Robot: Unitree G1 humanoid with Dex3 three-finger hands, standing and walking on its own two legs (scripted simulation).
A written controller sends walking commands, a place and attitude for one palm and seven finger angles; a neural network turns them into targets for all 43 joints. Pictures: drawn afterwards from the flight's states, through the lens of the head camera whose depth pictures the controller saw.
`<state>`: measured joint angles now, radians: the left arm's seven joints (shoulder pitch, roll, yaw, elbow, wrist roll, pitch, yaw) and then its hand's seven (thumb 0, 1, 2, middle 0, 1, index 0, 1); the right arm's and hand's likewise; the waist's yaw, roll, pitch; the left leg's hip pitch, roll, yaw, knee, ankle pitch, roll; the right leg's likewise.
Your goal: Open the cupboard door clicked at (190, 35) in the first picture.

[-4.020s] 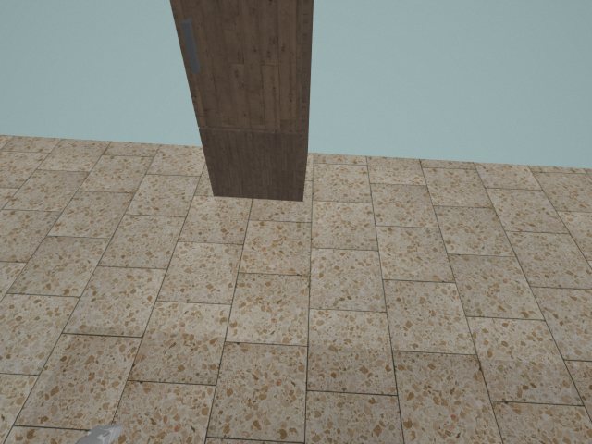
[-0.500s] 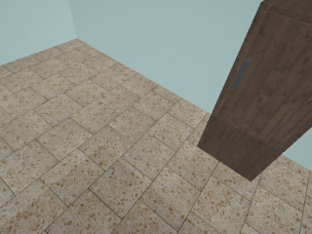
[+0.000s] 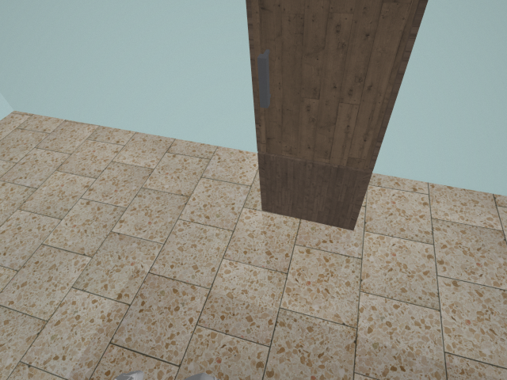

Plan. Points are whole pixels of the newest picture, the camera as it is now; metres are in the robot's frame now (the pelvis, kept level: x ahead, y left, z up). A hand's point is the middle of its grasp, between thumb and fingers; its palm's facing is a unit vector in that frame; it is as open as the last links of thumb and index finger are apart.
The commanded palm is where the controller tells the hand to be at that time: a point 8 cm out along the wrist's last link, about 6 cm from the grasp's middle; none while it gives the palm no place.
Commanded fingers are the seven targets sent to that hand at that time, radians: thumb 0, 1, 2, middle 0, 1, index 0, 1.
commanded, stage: turn to face it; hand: left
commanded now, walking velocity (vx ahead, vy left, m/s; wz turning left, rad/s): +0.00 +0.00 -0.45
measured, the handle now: (266, 79) +0.93 -0.01 -0.01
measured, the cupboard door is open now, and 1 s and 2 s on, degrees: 0 0 0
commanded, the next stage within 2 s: take the last steps up to it in 0.40 s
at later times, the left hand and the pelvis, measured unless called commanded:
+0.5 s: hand out of the picture +0.08 +0.22 -0.17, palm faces -0.11 -0.97 -0.20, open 7.4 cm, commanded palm none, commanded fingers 0.00 0.90 0.90 -0.20 -0.30 -0.20 -0.30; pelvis +0.00 +0.03 +0.01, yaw -11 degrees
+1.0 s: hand out of the picture +0.06 +0.17 -0.15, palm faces -0.15 -0.97 -0.21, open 7.3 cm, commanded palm none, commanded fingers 0.00 0.90 0.90 -0.20 -0.30 -0.20 -0.30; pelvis +0.04 -0.01 +0.02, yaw -12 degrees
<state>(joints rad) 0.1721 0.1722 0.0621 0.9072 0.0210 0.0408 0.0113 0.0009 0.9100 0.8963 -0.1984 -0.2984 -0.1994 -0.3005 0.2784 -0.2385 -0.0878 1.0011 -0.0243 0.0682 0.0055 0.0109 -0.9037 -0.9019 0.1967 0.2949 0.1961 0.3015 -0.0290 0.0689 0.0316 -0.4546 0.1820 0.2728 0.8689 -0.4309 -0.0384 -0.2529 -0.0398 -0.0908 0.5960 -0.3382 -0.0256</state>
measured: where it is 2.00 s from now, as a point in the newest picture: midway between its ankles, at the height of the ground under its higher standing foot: (275, 349)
